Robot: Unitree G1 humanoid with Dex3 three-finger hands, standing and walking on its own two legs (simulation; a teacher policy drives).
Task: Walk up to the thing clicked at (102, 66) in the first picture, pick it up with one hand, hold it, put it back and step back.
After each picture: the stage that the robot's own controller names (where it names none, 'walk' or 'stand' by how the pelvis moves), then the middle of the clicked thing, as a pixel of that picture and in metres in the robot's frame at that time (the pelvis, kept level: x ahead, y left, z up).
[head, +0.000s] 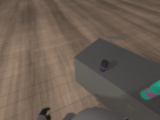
stand; (103, 65) +0.55 -0.14 -0.12
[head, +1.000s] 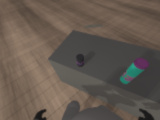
walk; (80, 60) +0.51 +0.11 -0.08
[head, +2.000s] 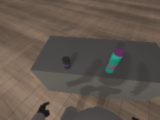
stand; (66, 63) +0.49 +0.21 -0.09
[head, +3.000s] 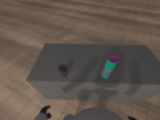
stand; (63, 71) +0.44 +0.23 -0.12
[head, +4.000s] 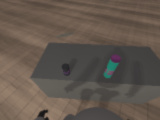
stand; (66, 69) +0.46 +0.21 -0.12
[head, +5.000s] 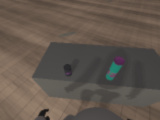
stand; (67, 70) +0.45 +0.19 -0.12
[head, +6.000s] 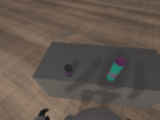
stand; (68, 70) +0.44 +0.19 -0.12
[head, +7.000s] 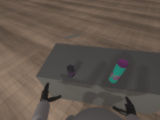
rise first; (70, 71) +0.45 +0.18 -0.12
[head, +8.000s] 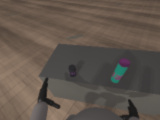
go down; (72, 71) +0.46 +0.17 -0.11
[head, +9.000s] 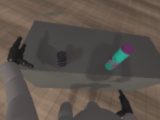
go down; (62, 59) +0.46 +0.16 -0.04
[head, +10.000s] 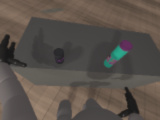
approach; (59, 56) +0.47 +0.17 -0.03
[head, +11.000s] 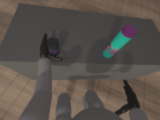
close; (53, 47) +0.50 +0.17 +0.01
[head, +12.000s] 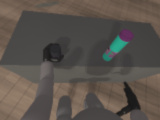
lift; (56, 53) +0.47 +0.16 +0.00
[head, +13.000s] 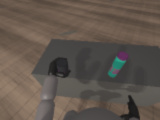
lift; (63, 68) +0.33 +0.17 +0.10
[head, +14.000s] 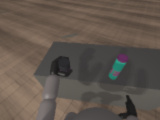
hold; (65, 67) +0.33 +0.16 +0.12
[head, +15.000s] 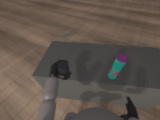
hold; (64, 70) +0.33 +0.16 +0.08
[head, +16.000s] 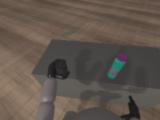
hold; (62, 70) +0.32 +0.18 +0.09
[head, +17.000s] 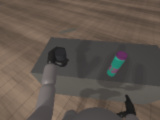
crouch; (61, 58) +0.40 +0.18 +0.12
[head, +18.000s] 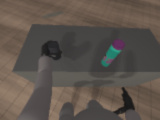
lower; (55, 51) +0.48 +0.18 +0.04
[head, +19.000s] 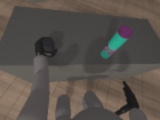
lower; (49, 48) +0.50 +0.19 +0.01
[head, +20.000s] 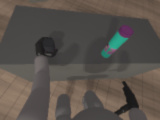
lower; (50, 48) +0.50 +0.19 +0.01
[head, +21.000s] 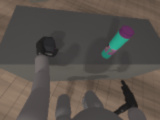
lower; (50, 48) +0.50 +0.18 +0.01
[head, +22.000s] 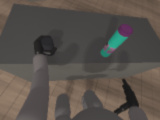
rest; (48, 47) +0.51 +0.19 +0.01
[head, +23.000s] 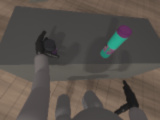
withdraw; (51, 49) +0.50 +0.18 +0.00
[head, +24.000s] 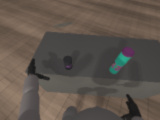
sink last; (68, 63) +0.46 +0.16 -0.05
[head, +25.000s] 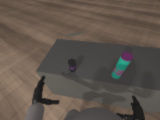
stand; (72, 65) +0.48 +0.17 -0.06
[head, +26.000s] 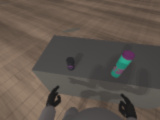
stand; (70, 64) +0.47 +0.17 -0.05
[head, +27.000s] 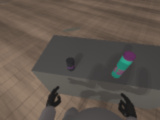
stand; (70, 64) +0.46 +0.17 -0.05
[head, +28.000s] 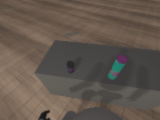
stand; (70, 67) +0.48 +0.18 -0.10
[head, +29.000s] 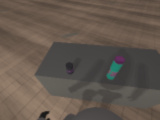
stand; (69, 68) +0.48 +0.19 -0.12
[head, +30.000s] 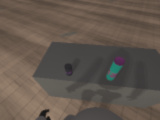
stand; (68, 69) +0.46 +0.19 -0.12
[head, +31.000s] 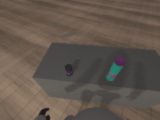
stand; (68, 70) +0.45 +0.19 -0.12
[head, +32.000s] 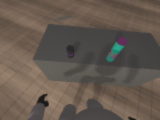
walk; (70, 52) +0.58 +0.17 -0.11
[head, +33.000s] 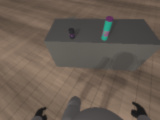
walk; (71, 33) +0.89 +0.26 -0.09
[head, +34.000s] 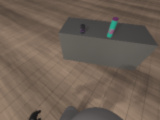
stand; (82, 29) +1.14 +0.15 -0.10
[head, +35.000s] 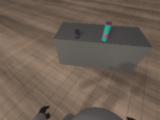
stand; (77, 34) +1.08 +0.19 -0.12
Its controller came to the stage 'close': yes
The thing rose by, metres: 0.23
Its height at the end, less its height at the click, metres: +0.00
